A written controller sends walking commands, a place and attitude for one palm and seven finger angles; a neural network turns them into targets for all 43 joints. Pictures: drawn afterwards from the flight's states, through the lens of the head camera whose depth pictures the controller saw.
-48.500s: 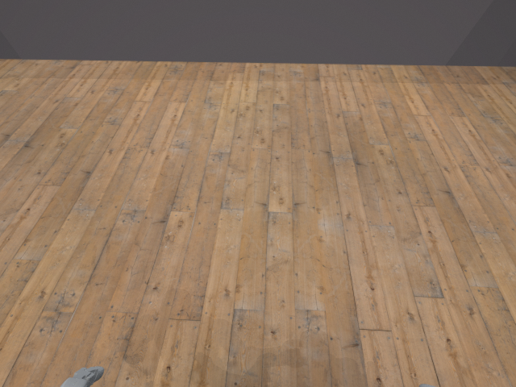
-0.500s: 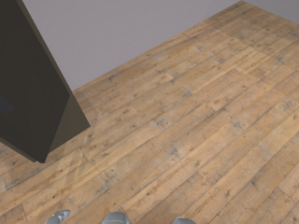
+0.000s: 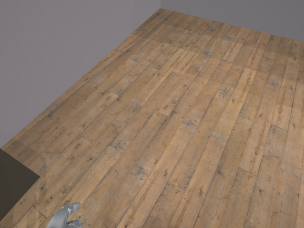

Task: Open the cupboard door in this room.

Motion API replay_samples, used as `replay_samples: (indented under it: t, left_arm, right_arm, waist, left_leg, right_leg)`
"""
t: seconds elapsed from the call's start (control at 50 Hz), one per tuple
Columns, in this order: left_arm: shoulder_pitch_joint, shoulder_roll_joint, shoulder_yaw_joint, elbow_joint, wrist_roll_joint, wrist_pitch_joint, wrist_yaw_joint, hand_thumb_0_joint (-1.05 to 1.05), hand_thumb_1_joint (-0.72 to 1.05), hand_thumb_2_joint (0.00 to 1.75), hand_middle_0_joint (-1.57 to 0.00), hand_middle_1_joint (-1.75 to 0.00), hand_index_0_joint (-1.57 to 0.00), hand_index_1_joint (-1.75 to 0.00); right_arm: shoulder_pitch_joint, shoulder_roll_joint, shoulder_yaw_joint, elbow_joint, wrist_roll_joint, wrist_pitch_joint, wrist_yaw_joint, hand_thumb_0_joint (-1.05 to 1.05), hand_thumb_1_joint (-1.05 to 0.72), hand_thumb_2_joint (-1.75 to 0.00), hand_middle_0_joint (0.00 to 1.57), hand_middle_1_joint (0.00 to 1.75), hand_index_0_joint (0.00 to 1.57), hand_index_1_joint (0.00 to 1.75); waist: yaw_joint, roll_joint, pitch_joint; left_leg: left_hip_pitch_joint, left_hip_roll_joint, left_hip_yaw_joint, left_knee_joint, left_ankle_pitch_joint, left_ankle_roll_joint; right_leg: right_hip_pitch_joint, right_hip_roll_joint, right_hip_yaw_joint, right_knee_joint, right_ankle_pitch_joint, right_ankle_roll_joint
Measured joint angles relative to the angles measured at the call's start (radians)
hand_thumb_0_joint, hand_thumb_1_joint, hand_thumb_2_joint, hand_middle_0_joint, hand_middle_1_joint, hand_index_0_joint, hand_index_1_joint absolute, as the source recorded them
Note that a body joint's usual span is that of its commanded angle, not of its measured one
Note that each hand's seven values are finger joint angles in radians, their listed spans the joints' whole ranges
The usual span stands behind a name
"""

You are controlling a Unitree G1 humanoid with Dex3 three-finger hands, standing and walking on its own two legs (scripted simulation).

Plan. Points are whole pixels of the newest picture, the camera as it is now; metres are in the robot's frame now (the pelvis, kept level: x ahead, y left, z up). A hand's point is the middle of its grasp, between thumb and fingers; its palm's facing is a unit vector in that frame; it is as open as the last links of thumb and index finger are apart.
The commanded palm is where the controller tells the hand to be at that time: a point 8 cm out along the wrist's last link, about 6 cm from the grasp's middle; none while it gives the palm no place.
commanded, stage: walk to a spot facing it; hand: left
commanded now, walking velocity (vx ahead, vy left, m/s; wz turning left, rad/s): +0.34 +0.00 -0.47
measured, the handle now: out of the picture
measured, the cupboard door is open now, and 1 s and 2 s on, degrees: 47 47 47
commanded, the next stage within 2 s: turn to face it in 1.28 s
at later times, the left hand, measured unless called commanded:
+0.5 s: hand (102, 190) +0.25 +0.17 -0.17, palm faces -0.17 -0.97 -0.17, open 7.4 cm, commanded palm none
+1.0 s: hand (140, 134) +0.47 +0.05 -0.17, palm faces -0.24 -0.96 -0.17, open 7.2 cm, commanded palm none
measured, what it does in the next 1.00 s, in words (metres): walks ahead, turning right: left foot, then right foot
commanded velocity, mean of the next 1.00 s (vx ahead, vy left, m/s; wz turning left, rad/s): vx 0.37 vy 0.00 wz -0.19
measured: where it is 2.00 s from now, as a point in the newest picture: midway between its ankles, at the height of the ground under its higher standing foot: (191, 147)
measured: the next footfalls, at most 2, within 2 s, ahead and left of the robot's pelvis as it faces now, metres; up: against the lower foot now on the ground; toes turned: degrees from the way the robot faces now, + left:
left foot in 0.36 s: +0.25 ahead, +0.11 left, +0.00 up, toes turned -5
right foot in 0.70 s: +0.35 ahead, -0.21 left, +0.00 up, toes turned -22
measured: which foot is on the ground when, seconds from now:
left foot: down 0.00-0.00, up 0.02-0.34, down 0.36-0.70, up 0.72-1.00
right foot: down 0.00-0.34, up 0.36-0.68, down 0.70-1.00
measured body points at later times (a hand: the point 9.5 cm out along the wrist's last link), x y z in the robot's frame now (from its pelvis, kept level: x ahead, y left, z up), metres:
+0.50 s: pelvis +0.18 -0.02 +0.01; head +0.22 +0.00 +0.46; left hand +0.26 +0.22 -0.15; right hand +0.20 -0.26 -0.12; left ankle +0.21 +0.11 -0.73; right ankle +0.11 -0.13 -0.65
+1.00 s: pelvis +0.40 -0.12 +0.01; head +0.44 -0.11 +0.46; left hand +0.48 +0.10 -0.15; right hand +0.38 -0.36 -0.13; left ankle +0.52 -0.01 -0.71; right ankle +0.31 -0.19 -0.73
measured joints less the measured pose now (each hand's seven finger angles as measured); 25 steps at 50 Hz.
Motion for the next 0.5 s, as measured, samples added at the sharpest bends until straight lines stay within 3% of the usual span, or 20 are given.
replay_samples:
  t: [0.02, 0.06, 0.12, 0.22, 0.32, 0.36, 0.4, 0.46, 0.5]
  left_arm:
    - [-0.001, 0.003, 0.001, -0.001, 0.000, -0.018, 0.007, 0.01, 0.91, 0.90, -0.20, -0.29, -0.19, -0.30]
    - [0.001, -0.015, 0.000, 0.009, -0.009, -0.041, 0.030, 0.01, 0.91, 0.89, -0.20, -0.29, -0.20, -0.30]
    - [0.040, -0.040, -0.008, 0.029, -0.008, -0.042, 0.052, 0.00, 0.91, 0.89, -0.20, -0.29, -0.20, -0.30]
    - [0.112, -0.067, -0.016, 0.081, -0.002, -0.049, 0.059, 0.01, 0.91, 0.89, -0.20, -0.29, -0.20, -0.30]
    - [0.173, -0.079, -0.014, 0.122, -0.003, -0.049, 0.053, 0.01, 0.91, 0.89, -0.21, -0.30, -0.20, -0.30]
    - [0.206, -0.086, -0.011, 0.130, -0.007, -0.045, 0.052, 0.01, 0.91, 0.89, -0.21, -0.30, -0.20, -0.30]
    - [0.206, -0.074, -0.007, 0.148, -0.008, -0.034, 0.051, 0.01, 0.91, 0.89, -0.21, -0.30, -0.20, -0.30]
    - [0.179, -0.050, 0.004, 0.157, 0.001, -0.027, 0.047, 0.01, 0.91, 0.89, -0.20, -0.29, -0.20, -0.30]
    - [0.146, -0.042, 0.009, 0.143, 0.004, -0.027, 0.041, 0.01, 0.91, 0.89, -0.20, -0.29, -0.20, -0.30]
  right_arm:
    - [-0.004, -0.002, -0.001, 0.007, 0.008, 0.008, 0.003, 0.00, -0.90, -0.89, 0.21, 0.30, 0.21, 0.30]
    - [-0.050, -0.014, -0.007, 0.027, 0.017, 0.031, 0.005, 0.00, -0.91, -0.89, 0.20, 0.30, 0.21, 0.30]
    - [-0.119, -0.014, -0.017, 0.020, 0.017, 0.035, 0.007, 0.01, -0.91, -0.89, 0.20, 0.29, 0.20, 0.30]
    - [-0.221, 0.016, -0.020, -0.037, 0.013, 0.014, 0.018, 0.01, -0.91, -0.90, 0.20, 0.29, 0.20, 0.30]
    - [-0.280, 0.039, -0.015, -0.068, 0.014, -0.015, 0.023, 0.00, -0.91, -0.90, 0.20, 0.29, 0.20, 0.30]
    - [-0.280, 0.033, -0.009, -0.080, 0.009, -0.039, 0.018, 0.00, -0.91, -0.90, 0.20, 0.29, 0.20, 0.30]
    - [-0.281, 0.048, -0.005, -0.080, -0.001, -0.051, 0.006, 0.00, -0.91, -0.90, 0.20, 0.29, 0.20, 0.30]
    - [-0.230, 0.073, 0.004, -0.072, -0.006, -0.057, 0.000, 0.00, -0.91, -0.89, 0.20, 0.29, 0.21, 0.30]
    - [-0.188, 0.082, 0.008, -0.046, -0.005, -0.058, -0.004, 0.00, -0.91, -0.89, 0.20, 0.29, 0.21, 0.30]
  waist:
    - [0.006, -0.008, 0.003]
    - [0.005, 0.011, 0.029]
    - [0.004, 0.017, 0.033]
    - [0.024, -0.018, 0.020]
    - [0.064, -0.042, 0.011]
    - [0.072, -0.027, -0.008]
    - [0.068, -0.046, -0.005]
    - [0.057, -0.060, -0.008]
    - [0.058, -0.056, -0.003]
  left_leg:
    - [-0.042, -0.002, -0.014, 0.130, -0.070, 0.009]
    - [-0.156, -0.025, -0.105, 0.416, -0.123, 0.028]
    - [-0.289, -0.051, -0.143, 0.563, -0.060, 0.029]
    - [-0.365, -0.080, -0.136, 0.375, 0.061, 0.025]
    - [-0.276, -0.122, -0.133, 0.083, 0.139, 0.037]
    - [-0.219, -0.123, -0.137, -0.012, 0.168, 0.064]
    - [-0.211, -0.127, -0.114, 0.041, 0.152, 0.088]
    - [-0.148, -0.125, -0.099, 0.001, 0.114, 0.087]
    - [-0.095, -0.120, -0.097, -0.065, 0.126, 0.073]
  right_leg:
    - [-0.006, 0.002, 0.013, -0.002, 0.095, -0.020]
    - [-0.004, 0.024, 0.019, 0.047, 0.091, -0.036]
    - [0.056, 0.051, 0.037, -0.018, 0.068, -0.038]
    - [0.146, 0.070, 0.094, -0.148, 0.100, -0.038]
    - [0.209, 0.079, 0.144, -0.149, 0.043, -0.023]
    - [0.188, 0.092, 0.150, -0.049, -0.027, -0.021]
    - [0.103, 0.077, 0.139, 0.210, -0.113, -0.023]
    - [-0.032, 0.043, 0.093, 0.483, -0.077, -0.014]
    - [-0.093, 0.014, 0.071, 0.498, -0.027, -0.003]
